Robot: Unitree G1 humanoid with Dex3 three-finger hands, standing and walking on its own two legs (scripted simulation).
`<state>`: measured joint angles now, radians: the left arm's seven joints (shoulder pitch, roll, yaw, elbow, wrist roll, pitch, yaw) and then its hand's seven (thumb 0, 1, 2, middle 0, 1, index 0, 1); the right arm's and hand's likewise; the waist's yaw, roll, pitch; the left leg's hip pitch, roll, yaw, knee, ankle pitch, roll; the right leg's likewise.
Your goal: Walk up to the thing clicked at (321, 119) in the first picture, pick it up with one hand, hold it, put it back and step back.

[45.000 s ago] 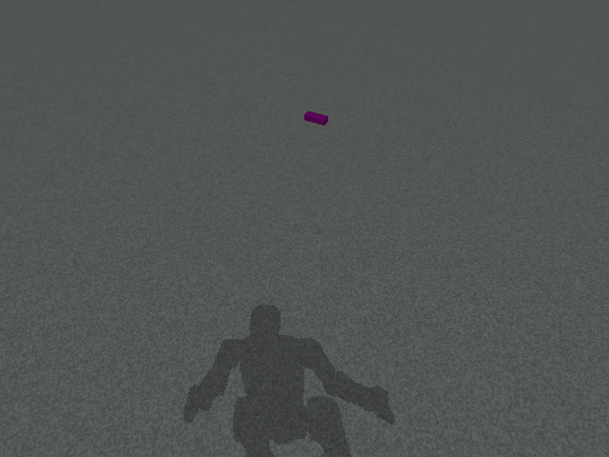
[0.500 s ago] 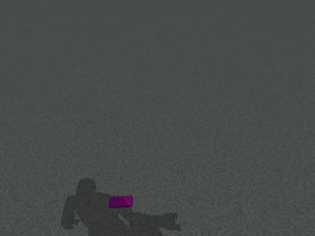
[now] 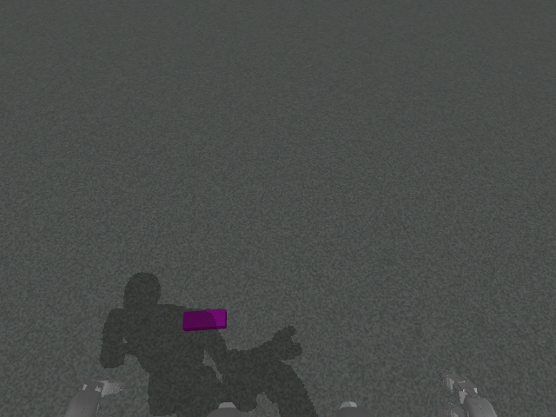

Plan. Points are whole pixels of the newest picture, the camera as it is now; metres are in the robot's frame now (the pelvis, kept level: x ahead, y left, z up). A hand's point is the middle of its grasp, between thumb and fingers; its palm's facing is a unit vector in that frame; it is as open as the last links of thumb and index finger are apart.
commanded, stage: rise first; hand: left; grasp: from above
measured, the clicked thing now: (205, 320) +0.47 +0.26 -0.71
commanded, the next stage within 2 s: none
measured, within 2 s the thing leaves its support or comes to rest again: neither
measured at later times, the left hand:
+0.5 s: hand (131, 412) +0.17 +0.28 -0.26, palm faces -0.35 -0.71 -0.61, open 14.1 cm
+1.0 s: hand (161, 349) +0.32 +0.30 -0.44, palm faces -0.48 -0.22 -0.85, open 14.0 cm
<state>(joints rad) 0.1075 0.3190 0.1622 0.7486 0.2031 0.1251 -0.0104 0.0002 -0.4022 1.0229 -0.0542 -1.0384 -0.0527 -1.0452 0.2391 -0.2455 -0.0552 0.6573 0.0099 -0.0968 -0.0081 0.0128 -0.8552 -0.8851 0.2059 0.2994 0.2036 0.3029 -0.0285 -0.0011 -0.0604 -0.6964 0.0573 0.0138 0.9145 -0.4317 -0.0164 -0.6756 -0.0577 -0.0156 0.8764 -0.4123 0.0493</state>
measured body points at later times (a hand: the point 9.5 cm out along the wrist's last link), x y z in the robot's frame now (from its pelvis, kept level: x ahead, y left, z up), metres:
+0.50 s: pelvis -0.03 +0.00 -0.11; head +0.11 +0.02 +0.32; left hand +0.19 +0.32 -0.22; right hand +0.16 -0.26 -0.20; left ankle +0.01 +0.13 -0.69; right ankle +0.01 -0.15 -0.69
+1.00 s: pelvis -0.09 -0.01 -0.31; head +0.13 +0.02 +0.08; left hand +0.34 +0.31 -0.39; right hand +0.00 -0.29 -0.44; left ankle +0.01 +0.13 -0.69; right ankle +0.01 -0.15 -0.69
